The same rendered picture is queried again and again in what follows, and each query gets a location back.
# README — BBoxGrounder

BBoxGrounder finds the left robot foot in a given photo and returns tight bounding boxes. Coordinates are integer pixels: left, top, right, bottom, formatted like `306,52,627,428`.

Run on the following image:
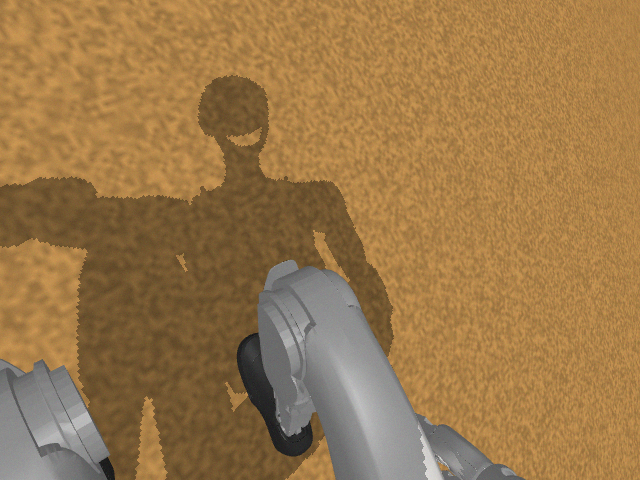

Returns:
99,457,115,480

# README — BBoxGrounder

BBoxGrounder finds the right robot hand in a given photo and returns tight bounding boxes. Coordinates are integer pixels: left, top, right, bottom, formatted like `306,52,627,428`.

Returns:
415,413,494,480

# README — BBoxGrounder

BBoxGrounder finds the right robot arm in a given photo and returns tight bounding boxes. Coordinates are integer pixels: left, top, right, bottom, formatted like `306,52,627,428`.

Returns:
476,464,526,480

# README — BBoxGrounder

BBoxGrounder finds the right robot foot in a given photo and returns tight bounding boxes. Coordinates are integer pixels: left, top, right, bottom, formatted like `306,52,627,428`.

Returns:
237,333,313,456

